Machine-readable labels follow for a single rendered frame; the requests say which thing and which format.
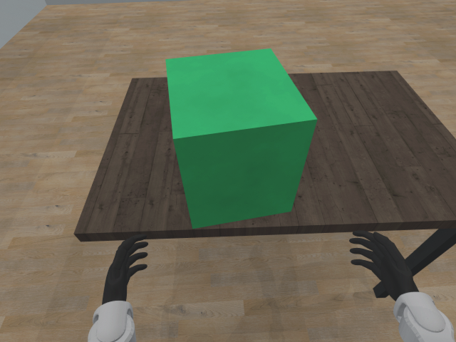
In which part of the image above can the robot right hand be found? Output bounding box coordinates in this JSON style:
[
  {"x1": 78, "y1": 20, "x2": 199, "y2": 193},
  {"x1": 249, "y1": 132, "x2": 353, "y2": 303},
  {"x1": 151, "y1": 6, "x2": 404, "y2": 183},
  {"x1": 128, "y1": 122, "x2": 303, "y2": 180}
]
[{"x1": 349, "y1": 230, "x2": 419, "y2": 301}]

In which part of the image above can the robot left hand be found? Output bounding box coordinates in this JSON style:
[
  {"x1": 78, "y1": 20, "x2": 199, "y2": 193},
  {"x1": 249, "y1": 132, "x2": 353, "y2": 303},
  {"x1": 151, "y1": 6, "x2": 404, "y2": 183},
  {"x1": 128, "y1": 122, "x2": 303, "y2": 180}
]
[{"x1": 102, "y1": 234, "x2": 148, "y2": 305}]

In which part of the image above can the carton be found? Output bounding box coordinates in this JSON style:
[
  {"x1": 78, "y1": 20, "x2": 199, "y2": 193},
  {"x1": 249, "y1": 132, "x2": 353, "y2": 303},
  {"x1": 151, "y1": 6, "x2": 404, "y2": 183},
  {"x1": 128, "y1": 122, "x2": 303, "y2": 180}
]
[{"x1": 165, "y1": 48, "x2": 318, "y2": 229}]

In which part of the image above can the robot right forearm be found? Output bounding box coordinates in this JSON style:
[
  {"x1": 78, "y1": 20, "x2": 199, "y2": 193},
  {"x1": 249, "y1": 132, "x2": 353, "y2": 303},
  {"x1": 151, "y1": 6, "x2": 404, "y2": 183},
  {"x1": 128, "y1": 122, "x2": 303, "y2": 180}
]
[{"x1": 393, "y1": 292, "x2": 455, "y2": 342}]

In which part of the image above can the table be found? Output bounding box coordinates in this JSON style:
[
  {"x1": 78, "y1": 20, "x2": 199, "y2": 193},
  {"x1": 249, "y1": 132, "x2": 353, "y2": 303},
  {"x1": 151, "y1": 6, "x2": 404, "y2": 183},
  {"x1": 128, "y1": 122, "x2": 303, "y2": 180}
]
[{"x1": 74, "y1": 71, "x2": 456, "y2": 298}]

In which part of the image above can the robot left forearm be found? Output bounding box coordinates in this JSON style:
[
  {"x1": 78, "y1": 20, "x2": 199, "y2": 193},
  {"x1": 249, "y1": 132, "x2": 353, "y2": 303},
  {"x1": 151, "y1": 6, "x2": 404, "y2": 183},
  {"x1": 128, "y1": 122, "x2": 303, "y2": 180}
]
[{"x1": 88, "y1": 301, "x2": 136, "y2": 342}]

